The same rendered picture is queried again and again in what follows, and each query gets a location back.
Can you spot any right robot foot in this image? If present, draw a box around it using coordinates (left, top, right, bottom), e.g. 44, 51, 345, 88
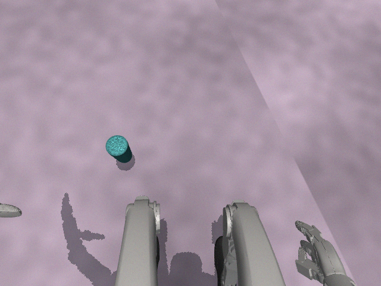
214, 236, 236, 286

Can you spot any right robot arm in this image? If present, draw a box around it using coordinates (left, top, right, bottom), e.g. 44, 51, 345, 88
323, 274, 356, 286

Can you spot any cup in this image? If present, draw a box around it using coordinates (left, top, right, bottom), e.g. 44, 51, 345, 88
106, 135, 132, 163

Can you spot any left robot hand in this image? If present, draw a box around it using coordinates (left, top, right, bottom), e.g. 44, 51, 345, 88
0, 203, 22, 217

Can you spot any right robot hand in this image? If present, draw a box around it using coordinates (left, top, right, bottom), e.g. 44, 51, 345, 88
295, 220, 346, 284

